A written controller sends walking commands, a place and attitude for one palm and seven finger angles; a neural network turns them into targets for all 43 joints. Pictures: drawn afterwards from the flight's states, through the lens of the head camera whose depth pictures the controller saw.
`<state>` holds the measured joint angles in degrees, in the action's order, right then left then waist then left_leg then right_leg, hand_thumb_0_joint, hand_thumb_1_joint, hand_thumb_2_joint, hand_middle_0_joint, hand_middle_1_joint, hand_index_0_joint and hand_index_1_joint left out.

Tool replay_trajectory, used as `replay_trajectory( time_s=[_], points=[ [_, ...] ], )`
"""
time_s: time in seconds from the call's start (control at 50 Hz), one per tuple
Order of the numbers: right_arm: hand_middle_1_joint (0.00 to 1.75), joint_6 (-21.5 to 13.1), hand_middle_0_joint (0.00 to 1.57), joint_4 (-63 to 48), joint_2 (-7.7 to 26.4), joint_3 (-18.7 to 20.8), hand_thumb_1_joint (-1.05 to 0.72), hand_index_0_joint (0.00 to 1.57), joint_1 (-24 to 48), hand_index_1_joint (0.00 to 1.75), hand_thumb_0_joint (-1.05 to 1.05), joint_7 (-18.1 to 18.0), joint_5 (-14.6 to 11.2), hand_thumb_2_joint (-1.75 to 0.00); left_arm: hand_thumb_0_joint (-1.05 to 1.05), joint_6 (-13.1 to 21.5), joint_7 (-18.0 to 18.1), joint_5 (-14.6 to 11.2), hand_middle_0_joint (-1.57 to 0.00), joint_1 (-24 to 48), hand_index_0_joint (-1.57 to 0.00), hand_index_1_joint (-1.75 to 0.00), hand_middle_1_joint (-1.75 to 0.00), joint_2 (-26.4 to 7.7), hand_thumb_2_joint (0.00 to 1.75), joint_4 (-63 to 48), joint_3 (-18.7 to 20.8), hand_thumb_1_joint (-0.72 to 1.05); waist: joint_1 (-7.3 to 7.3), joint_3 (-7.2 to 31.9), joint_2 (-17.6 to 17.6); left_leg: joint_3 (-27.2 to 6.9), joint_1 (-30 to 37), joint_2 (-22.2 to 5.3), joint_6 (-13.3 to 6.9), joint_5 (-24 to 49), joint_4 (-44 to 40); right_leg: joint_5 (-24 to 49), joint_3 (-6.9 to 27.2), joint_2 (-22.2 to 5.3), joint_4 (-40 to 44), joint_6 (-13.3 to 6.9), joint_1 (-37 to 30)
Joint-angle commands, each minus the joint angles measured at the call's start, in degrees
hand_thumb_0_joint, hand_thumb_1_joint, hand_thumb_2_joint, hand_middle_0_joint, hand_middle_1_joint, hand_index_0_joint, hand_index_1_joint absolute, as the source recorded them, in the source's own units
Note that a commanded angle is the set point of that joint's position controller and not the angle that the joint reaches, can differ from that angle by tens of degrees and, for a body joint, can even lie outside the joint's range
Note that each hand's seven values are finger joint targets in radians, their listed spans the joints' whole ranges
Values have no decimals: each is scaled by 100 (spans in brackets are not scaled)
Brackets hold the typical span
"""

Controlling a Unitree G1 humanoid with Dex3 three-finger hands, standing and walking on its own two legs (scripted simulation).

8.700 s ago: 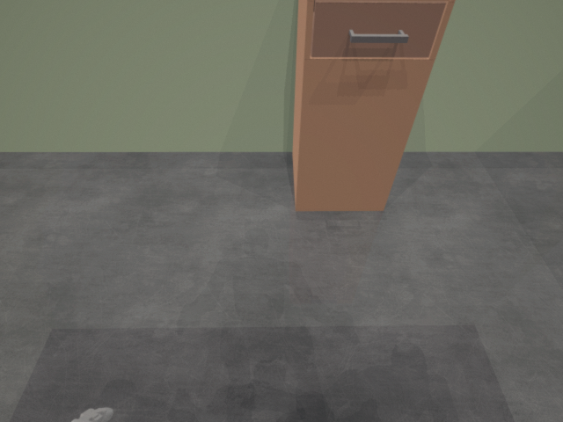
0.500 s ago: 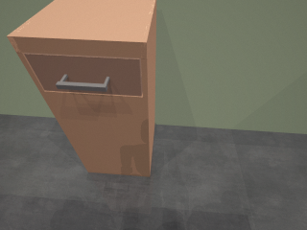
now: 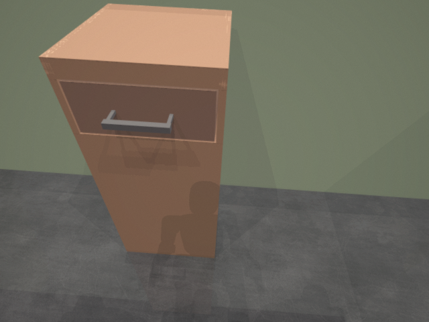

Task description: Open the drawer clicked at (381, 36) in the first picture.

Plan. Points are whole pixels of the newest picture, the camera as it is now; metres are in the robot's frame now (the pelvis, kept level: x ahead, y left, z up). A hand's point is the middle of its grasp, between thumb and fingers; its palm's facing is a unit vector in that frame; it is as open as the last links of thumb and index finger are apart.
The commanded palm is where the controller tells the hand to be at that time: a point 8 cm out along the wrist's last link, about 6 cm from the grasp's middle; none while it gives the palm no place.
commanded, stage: look again from close up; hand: left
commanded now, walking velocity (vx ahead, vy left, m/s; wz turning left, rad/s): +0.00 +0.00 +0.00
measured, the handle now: (139, 121) +0.56 +0.23 +0.07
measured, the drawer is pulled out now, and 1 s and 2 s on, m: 0.00 0.00 0.00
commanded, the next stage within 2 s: shuffle to correct the standing spot in 0.04 s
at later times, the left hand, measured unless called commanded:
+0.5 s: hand out of the picture -0.07 +0.19 -0.18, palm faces +0.10 -0.98 -0.16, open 7.4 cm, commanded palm none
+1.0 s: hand out of the picture +0.13 +0.22 -0.16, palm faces +0.00 -0.97 -0.23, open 7.4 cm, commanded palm none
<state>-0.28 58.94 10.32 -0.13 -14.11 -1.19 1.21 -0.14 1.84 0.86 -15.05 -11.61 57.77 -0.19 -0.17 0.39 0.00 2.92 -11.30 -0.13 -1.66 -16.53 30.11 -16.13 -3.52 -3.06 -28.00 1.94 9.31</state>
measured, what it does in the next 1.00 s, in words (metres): steps on the spot: right foot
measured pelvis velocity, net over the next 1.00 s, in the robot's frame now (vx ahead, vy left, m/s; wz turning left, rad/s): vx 0.01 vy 0.05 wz -0.03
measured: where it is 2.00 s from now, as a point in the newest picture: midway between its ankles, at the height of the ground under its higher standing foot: outside the picture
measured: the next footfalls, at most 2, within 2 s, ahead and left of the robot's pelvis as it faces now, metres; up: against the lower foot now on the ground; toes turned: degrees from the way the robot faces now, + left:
right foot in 0.70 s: +0.07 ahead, -0.09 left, +0.00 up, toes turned -3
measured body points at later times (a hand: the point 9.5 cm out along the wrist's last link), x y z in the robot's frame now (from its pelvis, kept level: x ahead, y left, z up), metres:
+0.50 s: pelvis +0.01 +0.03 -0.01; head +0.00 +0.04 +0.44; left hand -0.08 +0.24 -0.17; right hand -0.02 -0.21 -0.16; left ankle +0.00 +0.10 -0.74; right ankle -0.01 -0.14 -0.74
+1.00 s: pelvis +0.01 +0.05 -0.01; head +0.01 +0.04 +0.44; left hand +0.13 +0.27 -0.14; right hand +0.04 -0.19 -0.16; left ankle +0.00 +0.10 -0.74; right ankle +0.03 -0.08 -0.74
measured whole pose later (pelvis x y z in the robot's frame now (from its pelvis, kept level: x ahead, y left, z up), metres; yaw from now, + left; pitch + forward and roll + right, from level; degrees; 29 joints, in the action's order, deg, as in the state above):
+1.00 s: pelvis +0.01 +0.05 -0.01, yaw -2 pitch -2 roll +0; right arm -0.1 55.5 9.8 1.5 -16.6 -2.7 1.6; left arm -1.8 2.3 1.4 -12.3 -9.6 48.6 1.2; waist 1.3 -1.3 0.9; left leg 7.4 -11.3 2.4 -5.4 -19.6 32.3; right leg -16.2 -1.8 -1.3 -33.1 0.7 15.0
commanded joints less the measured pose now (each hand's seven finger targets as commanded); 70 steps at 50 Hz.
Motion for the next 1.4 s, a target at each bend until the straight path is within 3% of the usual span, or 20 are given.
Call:
replay_trajectory(
  time_s=[0.0, 0.12, 0.26, 0.32, 0.4, 0.44, 0.46, 0.48, 0.5, 0.52, 0.54, 0.58, 0.62, 0.68, 0.7, 0.74, 0.88, 0.98, 1.1, 1.38],
  points=[
    [30, -82, 20, -159, 748, 150, -90, 20, -228, 30, 0, -1, -17, -90, 0, 35, 55, -2, -20, -378, -20, -30, -30, -456, 90, -148, 110, 90, -27, -377, 41, -691, -425, -646, -60, 824, -1005, 685, 278, -272, 440, -181, 17],
    [30, -84, 20, -14, 727, 152, -90, 20, -267, 30, 0, 4, -38, -90, 0, 38, 60, 11, -20, -534, -20, -30, -30, -341, 90, 18, 95, 90, -29, -423, 140, -748, -446, -664, -59, 367, -1277, 657, 267, -285, 524, -143, -1],
    [30, 63, 20, 71, 854, 244, -90, 20, -439, 30, 0, 40, -5, -90, 0, 32, -32, 113, -20, -1005, -20, -30, -30, -180, 90, 210, 148, 90, -112, -914, 344, -1016, -1050, -712, -285, -2205, -1641, -955, 62, -88, 271, -247, 304],
    [30, 54, 20, 55, 691, 236, -90, 20, -522, 30, 0, 50, -5, -90, 0, 74, -33, 100, -20, -1215, -20, -30, -30, -220, 90, 261, 212, 90, -129, -1002, -85, -721, -1182, -448, -240, -1865, -1028, -1400, 514, -299, 610, -402, 364],
    [30, -11, 20, -16, 343, 187, -90, 20, -628, 30, 0, 76, -2, -90, 0, 112, 28, 41, -20, -1468, -20, -30, -30, -536, 90, 319, 375, 90, -111, -823, -1010, 121, -1359, -13, -95, -803, 606, -2220, 1712, -1212, 1428, -893, 252],
    [30, -50, 20, 17, 255, 186, -90, 20, -818, 30, 0, 90, -9, -90, 0, 123, 42, 55, -20, -1225, -20, -30, -30, -506, 90, 243, 405, 90, 70, -899, -959, 199, -885, -90, -103, -657, 442, -1987, 1469, -1189, 1295, -909, 743],
    [30, -76, 20, 91, 230, 176, -90, 20, -1063, 30, 0, 75, -24, -90, 0, 103, 37, 63, -20, -1040, -20, -30, -30, -386, 90, 203, 381, 90, 235, -927, -633, 146, -347, -122, -99, -527, -65, -1536, 1048, -917, 908, -786, 1117],
    [30, 65, 20, -446, 724, 163, -90, 20, -735, 30, 0, 181, 135, -90, 0, 194, 7, 161, -20, -600, -20, -30, -30, -1038, 90, -131, 256, 90, 456, -1737, -553, -224, -476, 2, -17, -872, 154, -2258, 798, -425, 965, -574, 2064],
    [30, -56, 20, -534, 588, 172, -90, 20, -1126, 30, 0, 98, 123, -90, 0, 117, 80, 162, -20, -577, -20, -30, -30, -482, 90, -95, 288, 90, 582, -822, 431, -482, -365, -449, -38, -948, -398, -1637, 100, -295, -300, -481, 1746],
    [30, -93, 20, -480, 748, 167, -90, 20, -1411, 30, 0, 17, 105, -90, 0, 100, 73, 108, -20, -764, -20, -30, -30, -173, 90, -148, 157, 90, 500, -374, 1704, -1492, -242, -866, -138, -714, -1141, -1223, -284, 288, -1442, -371, 1543],
    [30, -121, 20, -429, 840, 178, -90, 20, -1550, 30, 0, -90, 75, -90, 0, 75, 73, 115, -20, -840, -20, -30, -30, -32, 90, -210, 96, 90, 424, -332, 1808, -1974, 136, -1168, -278, 652, -1339, -1445, -135, 350, -2012, -339, 2057],
    [30, -172, 20, -428, 723, 91, -90, 20, -1471, 30, 0, -199, 53, -90, 0, 104, 60, 71, -20, -887, -20, -30, -30, -10, 90, -222, 45, 90, 224, -83, 773, -1481, 679, -1385, -522, 4579, -537, -1168, 116, 92, -1804, -343, 1964],
    [30, -222, 20, -466, 723, 128, -90, 20, -1362, 30, 0, -251, -6, -90, 0, 74, 65, -9, -20, -986, -20, -30, -30, 40, 90, -223, 96, 90, 136, 142, 490, -1003, 827, -1292, -443, 6029, -199, -456, 80, 27, -799, -284, 1248],
    [30, -189, 20, -556, 576, 175, -90, 20, -1195, 30, 0, -276, -80, -90, 0, 51, 84, 0, -20, -1315, -20, -30, -30, -154, 90, -314, 198, 90, -17, 162, 110, -618, 120, -838, -94, 4656, 12, 2075, 237, -90, -240, -474, 41],
    [30, -163, 20, -595, 520, 201, -90, 20, -1148, 30, 0, -281, -69, -90, 0, 2, 87, 7, -20, -1256, -20, -30, -30, -203, 90, -404, 218, 90, 4, -49, 7, -550, -224, -657, -11, 3688, -93, 2651, 413, -243, -444, -559, -15],
    [30, -105, 20, -554, 501, 273, -90, 20, -1125, 30, 0, -285, -39, -90, 0, -72, 101, 24, -20, -969, -20, -30, -30, -268, 90, -626, 273, 90, 62, -125, -384, -442, -357, -558, -8, 3182, -48, 3240, 500, -332, -682, -620, 78],
    [30, -55, 20, -545, 613, 339, -90, 20, -829, 30, 0, -221, 32, -90, 0, -171, 114, 42, -20, -399, -20, -30, -30, -205, 90, -1143, 296, 90, 45, -100, 280, -816, -27, -983, -309, 3566, -488, 1137, 329, 39, -644, -400, 457],
    [30, -49, 20, -541, 553, 275, -90, 20, -533, 30, 0, -121, 17, -90, 0, -113, 88, 28, -20, -335, -20, -30, -30, -293, 90, -1048, 254, 90, 9, -121, -45, -589, -386, -681, -185, 1731, -666, 1412, 567, -140, -148, -425, 41],
    [30, -9, 20, -348, 488, 185, -90, 20, -389, 30, 0, -43, -17, -90, 0, -39, 81, 9, -20, -348, -20, -30, -30, -318, 90, -764, 183, 90, 16, -425, -169, -537, -478, -560, -134, 148, -1074, 707, 714, -252, 439, -401, 190],
    [30, 104, 20, 127, 376, 170, -90, 20, -798, 30, 0, 8, -29, -90, 0, 50, 93, 45, -20, -921, -20, -30, -30, -106, 90, -15, 116, 90, 95, -695, -40, -698, -692, -520, -134, -1058, -1401, -571, 717, -225, 1017, -320, 661]
  ],
)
